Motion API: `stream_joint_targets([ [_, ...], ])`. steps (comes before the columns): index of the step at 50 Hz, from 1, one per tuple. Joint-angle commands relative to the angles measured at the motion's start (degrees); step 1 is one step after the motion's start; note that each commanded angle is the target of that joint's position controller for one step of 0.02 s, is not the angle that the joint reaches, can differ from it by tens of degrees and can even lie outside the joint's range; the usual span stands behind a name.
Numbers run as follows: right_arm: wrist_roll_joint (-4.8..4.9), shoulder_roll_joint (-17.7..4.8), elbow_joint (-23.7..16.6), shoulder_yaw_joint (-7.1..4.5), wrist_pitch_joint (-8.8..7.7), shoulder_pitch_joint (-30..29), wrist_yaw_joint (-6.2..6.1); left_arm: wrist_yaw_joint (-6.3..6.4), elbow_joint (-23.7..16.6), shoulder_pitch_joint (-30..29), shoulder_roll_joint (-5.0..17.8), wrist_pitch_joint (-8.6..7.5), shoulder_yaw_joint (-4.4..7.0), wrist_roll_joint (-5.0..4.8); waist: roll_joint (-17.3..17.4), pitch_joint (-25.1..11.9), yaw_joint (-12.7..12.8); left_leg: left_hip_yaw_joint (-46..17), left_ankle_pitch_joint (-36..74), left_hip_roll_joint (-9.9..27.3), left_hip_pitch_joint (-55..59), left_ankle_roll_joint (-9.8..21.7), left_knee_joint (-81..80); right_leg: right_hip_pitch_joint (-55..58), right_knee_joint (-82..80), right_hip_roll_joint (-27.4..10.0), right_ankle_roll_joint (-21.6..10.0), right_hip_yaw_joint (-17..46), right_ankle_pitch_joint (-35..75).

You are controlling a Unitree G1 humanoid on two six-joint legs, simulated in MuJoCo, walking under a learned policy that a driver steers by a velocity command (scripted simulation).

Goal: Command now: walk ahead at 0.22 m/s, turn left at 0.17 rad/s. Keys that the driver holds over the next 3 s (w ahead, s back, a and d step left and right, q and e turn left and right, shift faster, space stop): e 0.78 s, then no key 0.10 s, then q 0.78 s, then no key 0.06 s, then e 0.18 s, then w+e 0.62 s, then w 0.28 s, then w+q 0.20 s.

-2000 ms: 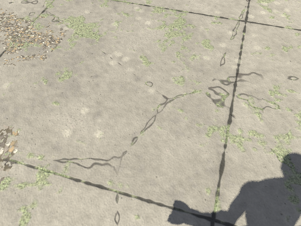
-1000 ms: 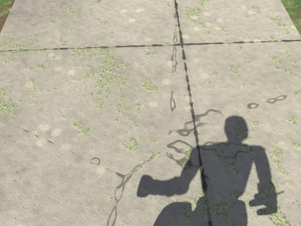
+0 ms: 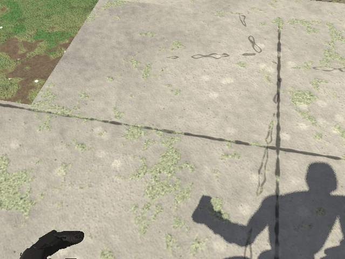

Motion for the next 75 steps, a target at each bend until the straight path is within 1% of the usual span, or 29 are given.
stream_joint_targets([
  [1,-0.76,-6.25,-4.08,-1.11,0.39,-0.05,-0.37,-0.31,-0.96,7.92,4.07,1.06,0.8,-0.13,-4.4,-9.99,4.61,1.43,1.33,6.15,-18.95,-3.24,11.26,26.3,-6.35,-18.8,-13.38,20.71,27.88],
  [5,-1.59,-0.59,-4.78,0.55,0.67,-1.49,-0.33,-0.55,0.28,2.65,7.24,2.47,1.59,-0.11,-9.87,-7.12,0.83,8.42,5.85,6.97,-3.12,-4.43,-13.65,11.46,-9.02,-10.87,-11.87,11.09,38.35],
  [8,-0.96,-2.65,-4.34,0.09,1.02,-2.59,-0.68,0.08,0.76,4.55,11.04,3.84,3.04,-1.27,-10.16,-10.5,1.75,8.44,14.52,5.41,1.56,-4.09,-20.79,13.17,-9.19,-12.27,-12.65,13.93,29.51],
  [12,-1.38,-3.28,-5.9,-0.59,1.63,-6.39,-0.49,0.86,0.13,3.54,10.54,5.71,3.14,-2.62,-9.63,-6.31,1.0,8.5,21.87,4.46,7.49,-0.69,-32.3,6.5,-9.42,-9.93,-9.29,17.93,2.95],
  [14,-2.55,-7.12,-7.04,-1.68,1.26,-4.49,-0.93,1.12,-0.01,5.4,7.08,5.85,2.17,-2.03,-4.04,-6.66,0.46,1.21,24.3,14.36,15.36,3.89,-37.71,-0.77,-2.44,-6.1,-4.37,16.61,-9.76],
  [15,-3.33,-10.83,-6.56,-2.78,1.58,-4.87,-0.97,1.24,-1.19,6.71,4.59,5.64,1.7,-2.21,9.25,-5.45,2.59,-7.52,26.47,23.04,13.94,10.02,-42.01,-6.86,6.96,1.58,-1.08,5.86,-19.76],
  [16,-3.68,-9.78,-6.67,-2.85,1.31,-5.12,-0.82,1.44,-1.38,6.77,7.26,5.41,2.44,-1.93,14.4,-5.05,1.1,-14.46,31.05,29.68,11.43,15.93,-45.23,-8.34,20.18,1.62,1.4,1.51,-27.27],
  [17,-3.38,-7.13,-7.32,-2.02,0.75,-6.71,-0.95,1.48,-0.63,8.04,10.12,5.71,3.77,-2.0,10.62,-4.61,1.64,-12.68,35.11,29.2,11.14,16.72,-44.51,-9.56,29.72,-0.09,2.73,3.03,-27.05],
  [20,-1.5,-4.72,-8.01,-1.44,-0.02,-13.03,-0.96,2.09,1.49,11.74,8.43,8.02,4.14,-2.01,5.98,-3.48,4.27,-1.03,43.79,23.51,11.23,12.35,-41.51,-10.64,36.04,-2.0,5.45,2.7,-20.14],
  [24,-1.59,-6.21,-6.91,-2.44,1.2,-12.28,-1.23,0.88,-1.81,7.22,4.91,8.52,2.65,-2.36,7.9,-4.69,2.16,6.42,44.01,21.47,11.05,12.08,-40.86,-4.61,23.39,-3.42,6.24,-1.97,-15.62],
  [30,0.72,-8.84,-5.11,-3.63,1.32,-11.91,-0.86,-0.97,-3.14,10.17,7.1,8.76,3.7,-2.11,8.4,-6.23,4.01,8.82,39.0,23.43,9.3,9.15,-34.65,9.26,0.73,-1.21,1.02,-6.73,-5.34],
  [31,0.68,-7.25,-3.87,-3.3,1.05,-9.4,-0.66,-0.5,-2.64,12.02,8.29,8.74,4.32,-1.72,5.46,-6.32,4.39,11.59,32.96,21.31,5.5,5.71,-29.97,15.18,-4.38,-0.44,-0.78,-5.02,0.62],
  [32,-1.28,-4.22,-4.01,-2.55,0.9,-7.44,-0.31,0.42,-3.31,13.48,13.79,8.58,5.84,-1.7,-7.65,-6.76,3.37,17.83,17.63,15.99,-5.67,-0.15,-15.99,24.26,-7.89,-10.4,-4.72,9.46,17.74],
  [33,-2.87,-2.27,-8.17,-1.46,0.73,-12.71,-0.68,0.49,-4.81,13.77,19.31,7.96,6.67,-0.06,-20.98,-6.36,4.88,15.51,-6.19,7.27,-20.74,-3.81,-2.79,25.82,-9.39,-24.13,-17.29,29.32,29.25],
  [34,-2.05,-5.39,-8.05,-2.42,0.65,-15.92,-1.01,0.14,-4.73,15.03,16.01,6.75,5.75,1.01,-13.01,-9.37,8.21,7.67,-6.9,7.74,-21.19,-3.49,6.37,24.67,-10.55,-24.1,-20.49,28.73,25.15],
  [36,-1.1,-6.29,-5.96,-3.14,1.18,-13.75,-1.54,0.6,-4.77,9.05,13.07,5.78,4.77,-0.5,-7.25,-6.27,4.47,5.97,2.72,9.26,-21.28,-2.61,7.02,21.1,-9.91,-17.42,-14.22,19.78,16.6],
  [38,-1.69,-6.47,-5.12,-3.47,1.5,-12.31,-1.91,1.34,-5.39,5.52,11.07,6.4,3.76,-1.75,-8.24,-5.72,2.81,6.27,8.78,8.75,-18.36,-3.53,5.84,17.51,-9.9,-14.12,-11.91,16.66,16.86],
  [45,-0.97,-3.2,-3.9,-1.96,1.32,-11.59,-0.88,2.44,-4.56,5.79,9.33,7.02,2.84,-0.68,-9.1,-7.43,3.84,7.15,13.96,8.66,-11.37,-4.85,-9.65,18.02,-9.77,-12.72,-12.01,15.19,10.3],
  [50,-0.56,-2.53,-3.06,-1.16,1.0,-10.44,0.36,1.1,-1.9,4.93,6.2,6.49,1.04,0.42,-9.38,-4.6,4.32,9.23,15.14,9.29,2.2,-3.23,-24.87,11.32,-10.33,-12.3,-11.63,14.16,0.47],
  [52,-1.03,-3.35,-3.05,-1.08,0.58,-9.83,0.6,0.89,-0.57,5.54,6.57,6.09,0.95,-0.04,-7.15,-2.47,2.88,9.55,24.69,8.62,6.89,-1.46,-36.18,9.99,-8.98,-10.41,-8.61,13.09,-2.16],
  [54,-1.42,-9.89,-4.68,-2.2,0.37,-10.47,0.18,1.14,-0.32,9.37,8.15,5.31,1.62,0.87,1.06,-3.31,6.53,2.55,41.2,14.15,8.18,1.85,-33.42,9.43,-3.83,-4.68,-3.92,8.72,-7.08],
  [55,-0.48,-10.32,-3.96,-2.78,0.42,-10.52,0.41,1.52,-0.69,8.07,7.43,5.23,1.65,0.92,6.4,-3.24,6.27,0.21,35.02,14.28,4.01,4.64,-34.81,10.98,-1.62,-0.87,-1.51,2.84,-7.9],
  [58,-0.74,-7.05,-5.04,-2.01,0.21,-11.15,0.49,2.62,-1.5,4.64,6.14,6.37,2.16,0.23,9.52,-2.57,4.9,-6.21,29.7,16.1,-0.13,6.79,-38.36,12.6,3.57,0.09,-0.13,-0.67,-7.45],
  [63,-0.08,-6.84,-7.9,-2.38,1.07,-11.09,-0.28,1.96,-1.88,7.09,5.87,6.7,3.57,-0.05,2.38,-3.68,4.45,-4.1,24.8,11.47,-4.6,4.5,-31.17,15.11,-0.99,-3.76,-3.1,1.52,-6.66],
  [66,-0.3,-5.34,-9.61,-2.24,1.84,-10.13,-0.1,1.96,-2.0,8.42,9.19,6.23,4.51,0.23,-13.88,-4.13,4.05,7.6,2.1,5.65,-14.2,-0.87,-8.06,18.75,-11.62,-23.25,-15.04,20.24,6.05],
  [67,-0.27,-6.98,-9.87,-3.04,2.15,-10.84,0.12,2.26,-2.49,9.07,8.56,5.61,4.08,0.47,-10.5,-4.13,4.84,6.06,-3.29,7.34,-17.04,-1.66,3.43,18.79,-12.11,-26.9,-18.47,22.38,13.43],
  [69,0.45,-5.83,-8.94,-3.16,3.15,-9.2,0.34,2.66,-2.93,4.92,8.73,5.03,4.01,-0.28,-4.91,-2.96,2.44,4.82,0.86,9.88,-18.01,-2.32,6.69,17.97,-11.35,-23.58,-15.52,14.08,14.28],
  [72,0.35,-3.0,-9.76,-1.88,3.66,-11.18,1.04,2.94,-2.19,4.15,9.98,5.85,4.49,-0.54,-7.63,-3.08,3.77,9.76,7.04,10.25,-12.87,-3.12,-3.46,17.25,-10.5,-17.77,-12.04,3.0,15.08],
  [75,0.73,-3.21,-11.39,-1.65,3.61,-12.31,2.32,2.77,-1.24,5.91,11.54,6.75,5.13,-1.14,-10.59,-5.79,5.07,13.13,8.54,9.0,-6.14,-2.32,-15.18,18.89,-8.3,-18.33,-11.25,-0.69,17.06],
])
Next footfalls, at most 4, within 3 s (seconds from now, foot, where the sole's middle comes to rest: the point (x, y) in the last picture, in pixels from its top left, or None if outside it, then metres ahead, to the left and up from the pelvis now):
0.28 left None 0.14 0.12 -0.76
0.62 right None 0.08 -0.14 -0.76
1.06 left None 0.17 0.08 -0.76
1.58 left None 0.13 0.12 -0.76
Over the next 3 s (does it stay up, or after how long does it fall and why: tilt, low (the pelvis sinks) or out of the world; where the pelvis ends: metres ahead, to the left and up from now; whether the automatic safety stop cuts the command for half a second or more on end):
stays up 0.48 -0.12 0.00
